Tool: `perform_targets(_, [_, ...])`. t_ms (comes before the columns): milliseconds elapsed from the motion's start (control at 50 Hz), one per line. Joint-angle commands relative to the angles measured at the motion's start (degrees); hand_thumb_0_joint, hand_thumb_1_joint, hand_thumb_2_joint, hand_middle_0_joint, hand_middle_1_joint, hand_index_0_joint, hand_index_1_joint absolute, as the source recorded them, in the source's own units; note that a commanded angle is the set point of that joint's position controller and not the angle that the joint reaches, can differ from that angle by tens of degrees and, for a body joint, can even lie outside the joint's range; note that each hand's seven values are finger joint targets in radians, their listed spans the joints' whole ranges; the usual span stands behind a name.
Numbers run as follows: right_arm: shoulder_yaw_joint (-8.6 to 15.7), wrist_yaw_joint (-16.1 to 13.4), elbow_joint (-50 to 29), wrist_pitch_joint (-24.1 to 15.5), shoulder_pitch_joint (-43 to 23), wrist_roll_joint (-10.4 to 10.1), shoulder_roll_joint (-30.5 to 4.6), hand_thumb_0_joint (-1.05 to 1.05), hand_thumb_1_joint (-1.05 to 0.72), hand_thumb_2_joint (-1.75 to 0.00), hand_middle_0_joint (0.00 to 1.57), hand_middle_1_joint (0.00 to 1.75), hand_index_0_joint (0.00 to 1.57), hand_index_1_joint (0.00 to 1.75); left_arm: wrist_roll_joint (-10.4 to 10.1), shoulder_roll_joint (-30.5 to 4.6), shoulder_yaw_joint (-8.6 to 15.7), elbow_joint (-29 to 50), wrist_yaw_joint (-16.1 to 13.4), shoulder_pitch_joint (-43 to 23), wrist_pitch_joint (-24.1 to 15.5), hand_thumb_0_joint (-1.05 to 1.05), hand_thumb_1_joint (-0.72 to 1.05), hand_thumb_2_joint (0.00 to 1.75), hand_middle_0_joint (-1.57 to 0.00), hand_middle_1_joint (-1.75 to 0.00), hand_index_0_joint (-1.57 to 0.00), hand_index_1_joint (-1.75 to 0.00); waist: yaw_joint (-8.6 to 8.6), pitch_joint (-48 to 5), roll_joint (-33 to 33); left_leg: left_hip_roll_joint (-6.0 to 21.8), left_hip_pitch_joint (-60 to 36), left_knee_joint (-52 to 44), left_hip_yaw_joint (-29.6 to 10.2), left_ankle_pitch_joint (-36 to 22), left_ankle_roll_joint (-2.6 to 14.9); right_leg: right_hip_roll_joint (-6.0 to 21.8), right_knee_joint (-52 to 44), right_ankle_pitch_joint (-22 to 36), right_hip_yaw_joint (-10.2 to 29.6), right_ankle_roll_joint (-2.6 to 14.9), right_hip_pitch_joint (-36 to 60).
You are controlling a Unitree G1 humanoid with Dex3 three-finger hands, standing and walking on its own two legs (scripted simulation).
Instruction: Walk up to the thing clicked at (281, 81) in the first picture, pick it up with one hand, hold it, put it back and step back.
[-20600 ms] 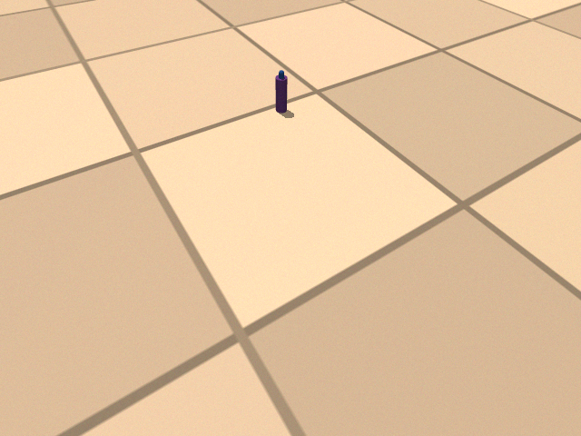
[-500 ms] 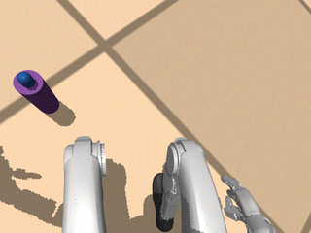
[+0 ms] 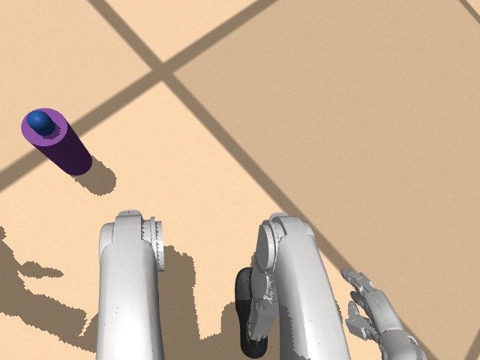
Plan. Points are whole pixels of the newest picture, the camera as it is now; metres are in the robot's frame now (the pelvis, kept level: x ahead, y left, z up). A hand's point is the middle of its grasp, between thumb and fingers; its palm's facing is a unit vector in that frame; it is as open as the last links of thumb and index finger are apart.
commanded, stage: go down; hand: left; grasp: from the side
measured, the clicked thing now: (60, 143) +0.46 +0.33 -0.25
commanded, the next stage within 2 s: approach in 1.36 s
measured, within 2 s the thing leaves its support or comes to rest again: neither
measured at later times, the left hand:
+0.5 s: hand out of the picture +0.33 +0.50 +0.04, palm faces +0.44 -0.90 -0.03, open 17.6 cm
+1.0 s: hand out of the picture +0.33 +0.50 +0.04, palm faces +0.44 -0.90 -0.03, open 17.6 cm
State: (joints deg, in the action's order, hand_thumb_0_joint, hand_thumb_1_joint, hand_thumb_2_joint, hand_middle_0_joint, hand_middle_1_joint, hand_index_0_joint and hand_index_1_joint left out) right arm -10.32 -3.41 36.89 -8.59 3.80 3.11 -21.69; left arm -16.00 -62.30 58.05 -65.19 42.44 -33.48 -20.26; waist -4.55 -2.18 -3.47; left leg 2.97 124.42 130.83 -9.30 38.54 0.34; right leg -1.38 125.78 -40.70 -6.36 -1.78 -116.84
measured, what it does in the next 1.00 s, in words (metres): stands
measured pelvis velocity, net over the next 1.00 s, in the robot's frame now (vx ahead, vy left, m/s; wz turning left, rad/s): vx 0.00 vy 0.00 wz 0.00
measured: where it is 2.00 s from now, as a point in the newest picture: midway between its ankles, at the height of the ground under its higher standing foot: (199, 330)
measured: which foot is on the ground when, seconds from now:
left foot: down 0.00-1.00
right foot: down 0.00-1.00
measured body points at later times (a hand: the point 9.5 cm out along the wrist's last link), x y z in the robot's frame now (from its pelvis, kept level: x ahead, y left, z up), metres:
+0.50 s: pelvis +0.00 +0.00 +0.00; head +0.21 +0.10 +0.38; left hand +0.31 +0.55 +0.04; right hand +0.18 -0.26 -0.09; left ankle +0.08 +0.13 -0.34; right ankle +0.10 -0.13 -0.34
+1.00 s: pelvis +0.00 +0.00 +0.00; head +0.21 +0.11 +0.38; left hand +0.30 +0.55 +0.04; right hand +0.18 -0.26 -0.09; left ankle +0.08 +0.13 -0.34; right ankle +0.10 -0.13 -0.34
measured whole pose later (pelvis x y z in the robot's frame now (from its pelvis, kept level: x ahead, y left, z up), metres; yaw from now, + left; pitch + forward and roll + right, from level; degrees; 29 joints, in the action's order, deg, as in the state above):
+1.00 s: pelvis +0.00 +0.00 +0.00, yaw +0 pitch +31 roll -10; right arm -10.1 -3.2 37.1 -8.5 4.1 2.6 -21.3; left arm -16.8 -60.4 57.7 -63.3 42.5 -32.5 -20.5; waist -4.2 -2.7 -3.4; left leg 2.8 124.4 130.6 -9.0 38.3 0.6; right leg -1.3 125.6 -40.7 -6.1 -1.9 -116.7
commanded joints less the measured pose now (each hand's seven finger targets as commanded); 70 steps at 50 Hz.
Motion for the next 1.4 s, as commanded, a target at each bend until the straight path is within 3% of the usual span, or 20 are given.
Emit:
perform_targets(0, [5.29, -1.07, -1.98, -1.53, 7.02, -0.06, -14.98, 0.0, -0.9, -0.9, 0.2, 0.3, 0.2, 0.3, -2.53, -23.2, 2.56, 10.96, 0.66, -9.58, -3.94, 0.0, -0.55, 0.05, -0.04, -0.05, -0.05, -0.05, 1.82, -34.5, 19.28, 0.66, -32.63, -16.58, 1.63, -10.7, 0.48, -1.65, -9.96, 9.32, -2.73, 3.89, 9.74])
perform_targets(80, [5.68, -1.07, -1.24, -1.53, 7.47, 0.28, -14.82, 0.0, -0.91, -0.9, 0.2, 0.3, 0.2, 0.3, -1.18, -25.07, 1.89, 12.08, 0.14, -12.28, -4.1, 0.0, -0.58, 0.04, -0.05, -0.05, -0.05, -0.05, 2.31, -36.92, 20.59, 0.58, -32.68, -16.8, 2.54, -8.21, 0.47, -1.6, -10.2, 7.88, -2.11, 3.87, 11.13])
perform_targets(160, [5.86, -1.18, -1.46, -1.08, 7.99, 0.45, -14.66, 0.0, -0.91, -0.9, 0.2, 0.3, 0.2, 0.3, 0.46, -29.41, 3.11, 17.56, -0.84, -13.89, -3.48, 0.0, -0.56, 0.05, -0.05, -0.04, -0.05, -0.05, 4.48, -41.26, 24.35, 0.5, -35.55, -18.58, 2.79, -8.06, 0.18, -1.42, -10.29, 7.86, -1.84, 4.03, 13.27])
perform_targets(240, [5.89, -1.26, -1.68, -0.93, 7.37, -0.02, -14.34, 0.0, -0.92, -0.9, 0.2, 0.3, 0.2, 0.3, 0.05, -27.46, 2.97, 17.03, -1.08, -11.82, -2.55, 0.0, -0.57, 0.04, -0.05, -0.04, -0.05, -0.04, 4.4, -38.69, 25.2, 0.43, -35.71, -19.85, 2.1, -7.45, 0.04, -1.31, -10.1, 7.18, -2.03, 4.23, 10.22])
perform_targets(280, [5.49, -1.1, -1.78, -0.9, 7.22, -0.26, -13.99, 0.0, -0.92, -0.9, 0.2, 0.3, 0.2, 0.3, -0.59, -26.42, 3.59, 14.75, -0.98, -7.92, -2.14, 0.0, -0.56, 0.03, -0.05, -0.04, -0.05, -0.04, 4.89, -37.44, 22.98, 0.2, -34.03, -19.0, 2.5, -10.3, 0.24, -1.31, -10.4, 8.67, -2.12, 4.17, 11.09])
perform_targets(360, [5.29, -0.97, -2.61, -0.94, 6.44, -0.66, -13.65, 0.0, -0.92, -0.9, 0.2, 0.3, 0.2, 0.3, -2.09, -21.66, 2.71, 10.31, -0.42, -4.55, -1.89, 0.0, -0.58, 0.03, -0.05, -0.05, -0.05, -0.04, 3.52, -32.79, 17.18, 0.17, -29.67, -17.9, 2.41, -9.01, 0.82, -1.6, -11.21, 8.06, -2.37, 3.86, 10.91])
perform_targets(440, [5.36, -0.97, -2.63, -1.54, 6.2, -0.63, -14.1, 0.0, -0.91, -0.9, 0.2, 0.3, 0.2, 0.3, -3.24, -21.78, 2.33, 10.09, 0.37, -7.09, -3.34, 0.0, -0.6, 0.03, -0.04, -0.05, -0.06, -0.04, 2.31, -32.39, 15.83, 0.28, -28.52, -16.77, 2.41, -7.53, 1.07, -1.76, -11.42, 7.49, -2.2, 3.74, 10.77])
perform_targets(480, [5.25, -1.07, -2.07, -1.75, 6.84, -0.41, -14.21, 0.0, -0.9, -0.9, 0.2, 0.3, 0.2, 0.3, -2.8, -22.75, 1.91, 10.45, 0.41, -10.18, -4.04, 0.0, -0.57, 0.04, -0.04, -0.05, -0.05, -0.05, 1.6, -32.61, 16.73, 0.34, -28.59, -16.55, 2.45, -7.05, 0.97, -1.76, -11.02, 7.16, -2.28, 3.76, 10.7])
perform_targets(560, [5.15, -1.09, -1.62, -1.62, 7.52, 0.27, -14.5, 0.0, -0.9, -0.9, 0.2, 0.3, 0.2, 0.3, -0.92, -25.29, 1.32, 11.23, 0.26, -12.39, -4.33, 0.0, -0.57, 0.05, -0.04, -0.05, -0.05, -0.05, 1.99, -35.32, 19.45, 0.56, -31.19, -16.88, 2.49, -7.08, 0.59, -1.67, -10.74, 7.19, -2.07, 3.89, 11.65])
perform_targets(640, [5.48, -1.07, -1.62, -1.31, 7.75, 0.59, -14.63, 0.0, -0.91, -0.9, 0.2, 0.3, 0.2, 0.3, 0.1, -29.8, 3.02, 16.81, -0.36, -15.24, -4.37, 0.0, -0.59, 0.04, -0.05, -0.05, -0.05, -0.05, 3.92, -40.6, 23.65, 0.46, -34.83, -17.81, 3.24, -6.92, 0.37, -1.6, -10.99, 7.16, -1.57, 3.94, 13.45])
perform_targets(700, [5.45, -1.12, -1.72, -1.19, 7.69, 0.47, -14.65, 0.0, -0.92, -0.9, 0.2, 0.3, 0.2, 0.3, 0.57, -29.89, 3.67, 15.65, -0.51, -12.1, -3.37, 0.0, -0.59, 0.05, -0.05, -0.06, -0.05, -0.06, 4.54, -40.28, 24.16, 0.28, -35.75, -18.22, 3.06, -9.93, 0.24, -1.54, -10.48, 8.42, -1.77, 4.15, 12.4])
perform_targets(740, [5.21, -1.09, -1.56, -0.92, 7.21, 0.15, -14.36, 0.0, -0.92, -0.9, 0.2, 0.3, 0.2, 0.3, -0.08, -26.7, 3.06, 12.77, -0.28, -8.48, -2.62, 0.0, -0.57, 0.04, -0.05, -0.05, -0.05, -0.05, 4.55, -37.63, 23.73, 0.32, -34.99, -18.71, 2.33, -10.64, 0.07, -1.45, -9.94, 8.7, -2.37, 4.23, 10.78])
perform_targets(800, [5.27, -1.09, -2.17, -0.8, 6.78, -0.26, -14.45, 0.0, -0.92, -0.9, 0.2, 0.3, 0.2, 0.3, -0.96, -25.61, 3.34, 13.13, 0.05, -5.74, -2.13, 0.0, -0.57, 0.03, -0.05, -0.05, -0.05, -0.04, 4.98, -36.7, 22.99, 0.22, -34.56, -18.61, 2.06, -11.75, 0.13, -1.42, -9.83, 9.39, -2.61, 4.28, 10.24])
perform_targets(900, [5.61, -0.87, -2.74, -1.26, 5.96, -0.88, -14.3, 0.0, -0.9, -0.89, 0.2, 0.3, 0.2, 0.3, -3.16, -22.09, 3.3, 12.93, 0.2, -4.91, -2.89, 0.0, -0.58, 0.03, -0.04, -0.06, -0.06, -0.05, 3.59, -34.1, 18.9, 0.31, -31.61, -18.37, 1.47, -9.21, 0.45, -1.53, -10.15, 8.11, -2.73, 3.95, 9.52])
perform_targets(980, [5.56, -0.94, -2.07, -1.54, 6.7, -0.7, -14.25, 0.0, -0.9, -0.89, 0.2, 0.3, 0.2, 0.3, -3.06, -21.74, 1.67, 11.55, 0.48, -9.02, -3.87, 0.0, -0.57, 0.06, -0.04, -0.06, -0.05, -0.06, 1.69, -33.08, 17.3, 0.41, -29.76, -17.36, 1.79, -6.22, 0.78, -1.65, -10.68, 6.59, -2.39, 3.81, 9.51])
perform_targets(1040, [5.61, -1.21, -1.56, -1.61, 7.21, -0.04, -14.53, 0.0, -0.91, -0.9, 0.2, 0.3, 0.2, 0.3, -1.71, -23.4, 0.77, 13.07, 0.33, -12.01, -4.21, 0.0, -0.55, 0.05, -0.04, -0.06, -0.05, -0.05, 1.87, -34.44, 20.21, 0.47, -31.19, -17.45, 2.33, -5.56, 0.62, -1.58, -10.87, 6.66, -2.08, 3.84, 10.46])
perform_targets(1140, [5.62, -1.23, -1.53, -1.4, 7.14, 0.33, -14.8, 0.0, -0.91, -0.9, 0.2, 0.3, 0.2, 0.3, -0.2, -27.81, 2.1, 15.98, -0.05, -14.69, -4.54, 0.0, -0.57, 0.04, -0.05, -0.06, -0.06, -0.05, 3.31, -36.97, 23.77, 0.58, -33.82, -18.83, 2.07, -4.09, 0.2, -1.5, -10.25, 5.53, -1.98, 3.99, 10.22])
perform_targets(1220, [5.04, -1.11, -1.9, -1.2, 7.0, 0.15, -14.39, 0.0, -0.92, -0.9, 0.2, 0.3, 0.2, 0.3, -0.56, -29.17, 4.12, 14.56, 0.0, -10.42, -3.75, 0.0, -0.61, 0.03, -0.05, -0.06, -0.06, -0.06, 4.88, -39.41, 22.23, 0.11, -33.82, -17.54, 3.08, -9.53, 0.45, -1.55, -10.34, 8.14, -1.75, 4.06, 12.37])
perform_targets(1320, [4.79, -1.0, -2.21, -1.0, 6.38, -0.13, -14.33, 0.0, -0.91, -0.9, 0.2, 0.3, 0.2, 0.3, -1.71, -26.21, 4.2, 11.78, 0.43, -5.38, -2.34, 0.0, -0.58, 0.04, -0.04, -0.07, -0.05, -0.06, 4.91, -36.39, 21.08, 0.16, -32.9, -17.23, 2.69, -12.12, 0.49, -1.66, -10.14, 9.38, -2.41, 4.09, 11.52])
perform_targets(1380, [5.05, -0.84, -2.32, -1.08, 6.67, -0.43, -14.32, 0.0, -0.91, -0.9, 0.2, 0.3, 0.2, 0.3, -3.04, -23.04, 3.69, 11.04, 0.7, -3.82, -2.43, 0.0, -0.6, 0.03, -0.04, -0.06, -0.06, -0.05, 3.78, -35.92, 18.0, 0.17, -31.31, -16.16, 2.63, -13.25, 0.72, -1.77, -10.38, 10.78, -2.54, 3.83, 12.56])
